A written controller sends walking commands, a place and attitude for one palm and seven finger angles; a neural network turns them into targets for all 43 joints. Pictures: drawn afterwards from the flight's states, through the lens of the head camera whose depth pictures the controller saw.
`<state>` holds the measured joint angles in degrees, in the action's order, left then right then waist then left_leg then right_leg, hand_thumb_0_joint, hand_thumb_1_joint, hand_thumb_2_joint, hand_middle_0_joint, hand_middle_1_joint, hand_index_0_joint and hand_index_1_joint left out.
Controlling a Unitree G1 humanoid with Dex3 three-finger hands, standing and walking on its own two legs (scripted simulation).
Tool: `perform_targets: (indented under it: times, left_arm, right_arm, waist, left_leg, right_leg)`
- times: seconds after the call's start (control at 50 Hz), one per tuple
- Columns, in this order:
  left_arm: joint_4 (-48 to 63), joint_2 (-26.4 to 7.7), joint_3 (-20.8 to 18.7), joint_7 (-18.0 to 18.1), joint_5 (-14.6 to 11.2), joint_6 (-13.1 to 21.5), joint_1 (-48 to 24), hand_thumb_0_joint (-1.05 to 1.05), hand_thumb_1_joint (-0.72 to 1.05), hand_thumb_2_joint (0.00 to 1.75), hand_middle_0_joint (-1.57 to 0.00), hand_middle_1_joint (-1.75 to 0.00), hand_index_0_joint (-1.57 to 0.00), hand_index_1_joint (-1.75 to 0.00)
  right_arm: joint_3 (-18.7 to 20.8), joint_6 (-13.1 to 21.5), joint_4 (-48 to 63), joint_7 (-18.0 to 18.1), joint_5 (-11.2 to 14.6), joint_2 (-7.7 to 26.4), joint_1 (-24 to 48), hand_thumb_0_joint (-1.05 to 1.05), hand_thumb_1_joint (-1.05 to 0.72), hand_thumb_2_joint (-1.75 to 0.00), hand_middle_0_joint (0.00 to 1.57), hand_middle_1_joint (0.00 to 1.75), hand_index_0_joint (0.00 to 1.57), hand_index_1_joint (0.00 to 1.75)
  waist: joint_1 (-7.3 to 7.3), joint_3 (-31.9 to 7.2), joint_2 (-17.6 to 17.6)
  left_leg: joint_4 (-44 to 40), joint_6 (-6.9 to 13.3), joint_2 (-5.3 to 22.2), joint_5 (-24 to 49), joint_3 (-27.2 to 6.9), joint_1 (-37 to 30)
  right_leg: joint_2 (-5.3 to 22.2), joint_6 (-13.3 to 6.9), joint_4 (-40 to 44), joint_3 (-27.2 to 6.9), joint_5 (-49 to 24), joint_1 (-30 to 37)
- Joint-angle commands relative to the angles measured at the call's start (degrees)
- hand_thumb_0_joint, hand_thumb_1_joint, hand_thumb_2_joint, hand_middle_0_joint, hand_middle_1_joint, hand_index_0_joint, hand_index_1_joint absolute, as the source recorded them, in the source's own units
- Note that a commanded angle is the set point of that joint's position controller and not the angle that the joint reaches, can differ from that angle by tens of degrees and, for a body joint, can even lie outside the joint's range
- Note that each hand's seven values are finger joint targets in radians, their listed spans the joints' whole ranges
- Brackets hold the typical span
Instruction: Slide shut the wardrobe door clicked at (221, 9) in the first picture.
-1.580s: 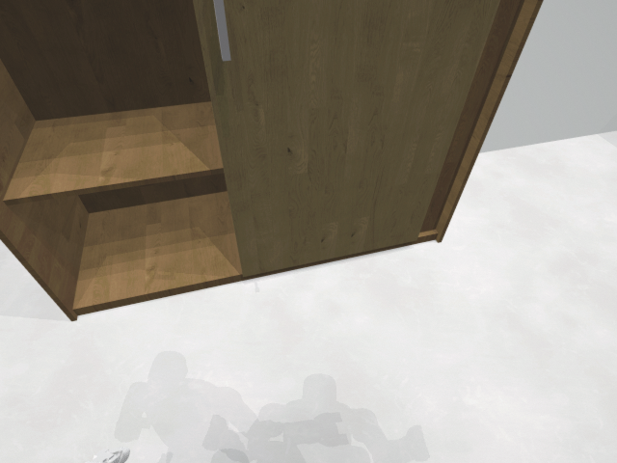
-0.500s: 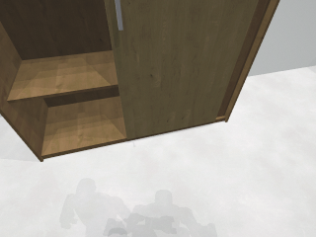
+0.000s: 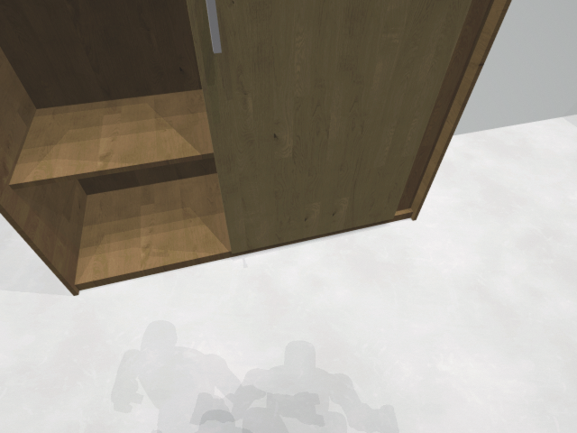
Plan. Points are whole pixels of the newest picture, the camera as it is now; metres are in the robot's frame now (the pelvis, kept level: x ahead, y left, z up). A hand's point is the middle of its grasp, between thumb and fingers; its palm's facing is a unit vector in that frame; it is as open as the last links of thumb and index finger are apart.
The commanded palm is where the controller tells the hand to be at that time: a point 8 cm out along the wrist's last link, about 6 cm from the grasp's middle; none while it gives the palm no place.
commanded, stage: walk to a spot facing it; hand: right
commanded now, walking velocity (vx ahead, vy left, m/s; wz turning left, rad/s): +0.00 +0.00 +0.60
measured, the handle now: (210, 5) +0.90 +0.23 +0.22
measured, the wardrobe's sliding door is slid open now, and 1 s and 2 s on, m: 0.62 0.62 0.62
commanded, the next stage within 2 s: take the last steps up to it in 0.60 s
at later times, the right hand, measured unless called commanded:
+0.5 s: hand out of the picture +0.04 -0.15 -0.17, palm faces -0.16 +0.95 -0.25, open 7.4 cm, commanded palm none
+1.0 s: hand out of the picture +0.16 -0.19 -0.20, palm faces -0.31 +0.94 -0.14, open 7.4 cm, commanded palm none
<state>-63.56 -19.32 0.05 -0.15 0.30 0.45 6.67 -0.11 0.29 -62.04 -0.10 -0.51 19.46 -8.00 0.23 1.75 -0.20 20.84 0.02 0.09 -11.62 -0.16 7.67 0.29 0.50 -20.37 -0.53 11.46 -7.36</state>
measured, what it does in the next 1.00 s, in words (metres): walks ahead, turning left: right foot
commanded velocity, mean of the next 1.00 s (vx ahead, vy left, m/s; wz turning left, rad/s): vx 0.17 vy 0.02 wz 0.34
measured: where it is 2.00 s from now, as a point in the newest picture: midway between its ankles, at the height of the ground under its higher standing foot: (258, 370)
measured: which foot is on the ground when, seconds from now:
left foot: down 0.00-0.94, up 0.96-1.00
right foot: down 0.00-0.36, up 0.38-0.92, down 0.94-1.00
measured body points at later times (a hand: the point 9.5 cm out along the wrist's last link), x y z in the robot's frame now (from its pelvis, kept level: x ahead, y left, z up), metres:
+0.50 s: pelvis -0.01 +0.04 -0.01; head +0.01 +0.06 +0.44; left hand +0.00 +0.30 -0.17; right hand +0.05 -0.20 -0.15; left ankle -0.02 +0.11 -0.75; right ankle +0.00 -0.11 -0.67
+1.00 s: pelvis +0.12 -0.01 -0.02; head +0.12 -0.05 +0.43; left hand +0.10 +0.24 -0.14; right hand +0.18 -0.24 -0.19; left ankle -0.01 +0.09 -0.71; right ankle +0.17 -0.07 -0.75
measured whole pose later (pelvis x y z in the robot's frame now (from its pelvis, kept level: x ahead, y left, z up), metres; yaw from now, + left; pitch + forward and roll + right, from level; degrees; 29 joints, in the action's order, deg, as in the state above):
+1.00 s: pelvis +0.12 -0.01 -0.02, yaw +24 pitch -1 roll +2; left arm -55.7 -8.8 -1.5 -0.2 1.1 2.5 13.3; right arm 3.4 0.0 -60.6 0.4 -1.4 11.3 -23.1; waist 1.4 -1.9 -3.2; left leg 48.7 1.8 -3.0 -26.1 -5.2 14.5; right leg 1.3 -3.1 -34.2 5.6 17.0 -16.9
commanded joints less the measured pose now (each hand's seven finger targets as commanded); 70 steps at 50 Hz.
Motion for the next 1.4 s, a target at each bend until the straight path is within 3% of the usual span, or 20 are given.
perform_targets:
  times: [0.0,0.04,0.14,0.24,0.3,0.32,0.34,0.36,0.38,0.4,0.5,0.72,0.8,0.86,0.88,0.92,0.94,1.0,1.06,1.38]
  left_arm:
    - [3.82,-10.12,-2.29,1.21,0.22,1.33,-0.98,0.0,0.9,0.9,-0.2,-0.3,-0.2,-0.3]
    - [3.84,-5.22,-1.58,1.45,0.3,0.41,1.63,0.0,0.9,0.9,-0.2,-0.3,-0.2,-0.3]
    - [7.42,-6.77,-3.37,2.11,0.41,-0.67,3.01,0.0,0.9,0.9,-0.2,-0.3,-0.2,-0.3]
    - [10.76,-7.2,-4.79,2.13,0.66,-0.35,1.22,0.0,0.9,0.9,-0.2,-0.3,-0.2,-0.3]
    - [12.49,-6.79,-5.26,1.9,0.93,-0.63,-3.06,0.0,0.9,0.9,-0.2,-0.3,-0.2,-0.3]
    - [12.77,-5.37,-5.06,1.55,0.68,-1.14,-3.17,0.0,0.9,0.9,-0.2,-0.3,-0.2,-0.3]
    - [14.37,0.05,-4.16,1.08,0.39,-1.6,-1.32,0.0,0.9,0.9,-0.2,-0.3,-0.2,-0.3]
    - [16.08,-0.85,-4.1,0.98,0.68,-1.69,-3.51,0.0,0.9,0.9,-0.2,-0.3,-0.2,-0.3]
    - [15.83,-1.73,-4.59,0.68,0.65,-1.69,-2.54,0.0,0.9,0.9,-0.2,-0.3,-0.2,-0.3]
    - [15.23,-1.7,-4.76,0.43,0.76,-1.49,-3.34,0.0,0.9,0.9,-0.2,-0.3,-0.2,-0.3]
    - [12.23,0.11,-4.8,-0.17,1.3,-0.41,1.14,0.0,0.9,0.9,-0.2,-0.3,-0.2,-0.3]
    - [14.18,2.57,-3.95,0.18,0.92,0.54,-2.0,0.0,0.9,0.9,-0.2,-0.3,-0.2,-0.3]
    - [13.87,3.75,-3.63,-0.34,0.47,1.43,-1.35,0.0,0.9,0.9,-0.2,-0.3,-0.2,-0.3]
    - [10.6,3.85,-3.54,0.0,0.32,2.57,7.08,0.0,0.9,0.9,-0.2,-0.3,-0.2,-0.3]
    - [8.41,2.07,-3.75,0.59,0.25,3.12,12.82,0.0,0.9,0.9,-0.2,-0.3,-0.2,-0.3]
    - [6.37,-6.99,-5.71,1.06,1.17,2.87,23.58,0.0,0.9,0.9,-0.2,-0.3,-0.2,-0.3]
    - [7.17,-5.56,-5.13,1.15,1.25,1.99,20.94,0.0,0.9,0.9,-0.2,-0.3,-0.2,-0.3]
    - [7.53,2.97,-2.66,1.69,0.81,3.23,14.83,0.0,0.9,0.9,-0.2,-0.3,-0.2,-0.3]
    - [5.31,5.18,-2.34,2.16,0.42,4.5,17.18,0.0,0.9,0.9,-0.2,-0.3,-0.2,-0.3]
    - [-5.42,9.19,-1.07,4.08,1.14,4.51,34.75,0.0,0.9,0.9,-0.2,-0.3,-0.2,-0.3]
  right_arm:
    - [2.33,0.8,4.32,0.78,-0.21,10.55,1.61,0.0,-0.9,-0.9,0.2,0.3,0.2,0.3]
    - [1.66,-0.64,4.28,1.01,-0.15,6.08,-1.03,0.0,-0.9,-0.9,0.2,0.3,0.2,0.3]
    - [2.84,-2.06,7.8,0.51,-0.47,5.68,-2.38,0.0,-0.9,-0.9,0.2,0.3,0.2,0.3]
    - [3.89,-3.13,10.99,-0.21,-0.48,2.25,-3.7,0.0,-0.9,-0.9,0.2,0.3,0.2,0.3]
    - [4.58,-2.63,10.13,-0.86,-0.74,1.44,-11.35,0.0,-0.9,-0.9,0.2,0.3,0.2,0.3]
    - [5.2,-2.06,9.01,-0.89,-1.07,2.59,-15.47,0.0,-0.9,-0.9,0.2,0.3,0.2,0.3]
    - [6.25,-0.94,9.0,-0.04,-1.9,9.15,-16.84,0.0,-0.9,-0.9,0.2,0.3,0.2,0.3]
    - [6.2,-1.02,9.82,0.73,-0.85,9.9,-17.34,0.0,-0.9,-0.9,0.2,0.3,0.2,0.3]
    - [6.36,-1.11,11.03,0.92,-0.69,8.83,-14.22,0.0,-0.9,-0.9,0.2,0.3,0.2,0.3]
    - [6.4,-0.67,11.57,0.98,-0.63,7.01,-12.24,0.0,-0.9,-0.9,0.2,0.3,0.2,0.3]
    - [5.56,1.66,10.71,0.46,-0.36,2.82,-12.86,0.0,-0.9,-0.9,0.2,0.3,0.2,0.3]
    - [4.73,2.6,7.09,1.14,-1.29,-0.28,-19.51,0.0,-0.9,-0.9,0.2,0.3,0.2,0.3]
    - [4.66,2.44,6.14,1.31,-1.47,0.33,-18.53,0.0,-0.9,-0.9,0.2,0.3,0.2,0.3]
    - [4.76,2.18,6.23,1.31,-0.99,0.12,-14.7,0.0,-0.9,-0.9,0.2,0.3,0.2,0.3]
    - [4.51,2.06,6.09,1.2,-0.74,-1.29,-14.61,0.0,-0.9,-0.9,0.2,0.3,0.2,0.3]
    - [3.77,2.01,6.86,0.63,-0.37,-5.71,-17.81,0.0,-0.9,-0.9,0.2,0.3,0.2,0.3]
    - [4.13,1.85,7.62,0.73,-1.14,-4.02,-14.69,0.0,-0.9,-0.9,0.2,0.3,0.2,0.3]
    - [4.46,1.53,4.86,-0.43,-1.58,-4.24,-13.2,0.0,-0.9,-0.9,0.2,0.3,0.2,0.3]
    - [4.3,0.52,3.07,-0.66,-1.46,-6.94,-16.05,0.0,-0.9,-0.9,0.2,0.3,0.2,0.3]
    - [3.04,0.26,5.19,-1.22,-0.82,-9.21,3.55,0.0,-0.9,-0.9,0.2,0.3,0.2,0.3]
  waist:
    - [-0.41,-3.62,0.12]
    - [-0.51,-3.1,0.03]
    - [-0.79,-2.75,2.56]
    - [0.23,-1.1,11.19]
    - [4.43,-3.3,7.1]
    - [6.26,-4.09,-0.08]
    - [6.14,-1.89,-22.19]
    - [6.24,0.16,-20.09]
    - [3.9,1.29,-13.45]
    - [3.51,1.85,-13.17]
    - [1.23,-1.78,-2.35]
    - [2.67,0.09,-6.67]
    - [2.55,1.08,-8.34]
    - [-1.19,0.85,-6.42]
    - [-3.25,-0.72,-1.14]
    - [-4.98,-2.95,22.59]
    - [-4.3,2.34,14.55]
    - [-0.44,7.51,4.18]
    - [0.93,5.03,7.22]
    - [-4.43,7.4,7.52]
  left_leg:
    - [-1.18,1.96,6.45,13.1,-6.77,1.34]
    - [1.24,1.36,6.31,14.87,-7.33,3.42]
    - [9.75,0.9,2.89,13.1,-6.72,10.07]
    - [31.44,-0.92,1.19,-17.8,-1.79,15.91]
    - [18.84,-0.41,2.52,-9.44,0.17,5.06]
    - [8.31,-0.13,3.03,-2.65,-1.66,-1.12]
    - [-4.81,3.64,16.07,-2.75,-26.61,-3.5]
    - [-10.82,7.82,20.31,-3.81,-37.22,1.87]
    - [-11.43,10.23,19.22,-15.18,-32.39,2.78]
    - [-12.16,8.26,16.01,-18.89,-33.66,3.82]
    - [-8.16,8.87,10.36,-6.44,-22.07,-0.5]
    - [-7.4,11.71,11.32,6.04,-22.4,-4.71]
    - [-7.21,11.31,11.21,1.21,-21.66,-1.06]
    - [-2.3,8.15,7.01,-2.63,-16.42,7.61]
    - [5.49,6.85,3.8,-2.93,-14.17,12.4]
    - [34.5,1.99,-5.16,-21.68,-0.64,28.27]
    - [40.86,2.25,-1.81,-19.68,-3.17,29.09]
    - [46.5,1.36,3.07,-5.62,-3.45,28.15]
    - [45.29,-0.18,2.84,1.09,-2.28,26.04]
    - [33.01,-0.17,3.78,3.26,5.76,37.51]
  right_leg:
    - [7.09,-1.3,0.53,-3.11,-10.46,1.89]
    - [7.26,-0.51,-1.44,-0.95,-10.02,1.48]
    - [10.84,-2.1,-2.88,-1.17,-8.8,1.55]
    - [21.82,-10.54,1.19,-4.89,-17.14,-1.59]
    - [18.47,-5.61,-9.03,2.5,-9.2,-7.44]
    - [13.53,-1.95,-19.18,6.55,3.26,-12.79]
    - [3.34,2.61,-36.99,10.38,23.28,-26.93]
    - [1.63,2.37,-43.65,2.17,24.32,-29.25]
    - [4.14,1.82,-45.48,-0.9,18.5,-29.36]
    - [4.54,1.86,-46.39,-0.65,14.63,-30.09]
    - [4.99,3.17,-43.8,0.06,3.41,-28.19]
    - [4.63,3.42,-32.69,1.06,5.16,-30.01]
    - [3.5,1.8,-22.56,2.34,7.65,-21.91]
    - [1.42,0.95,-8.99,4.56,0.99,-4.75]
    - [2.35,0.51,-4.79,2.54,1.51,4.85]
    - [24.93,-6.17,9.97,-27.43,20.44,12.05]
    - [26.29,-8.75,13.61,-30.98,28.81,3.59]
    - [18.52,-4.99,13.91,-18.31,16.2,-6.12]
    - [13.73,-1.18,11.82,-6.23,-1.03,-4.2]
    - [14.25,-3.02,6.38,-1.94,-35.05,13.69]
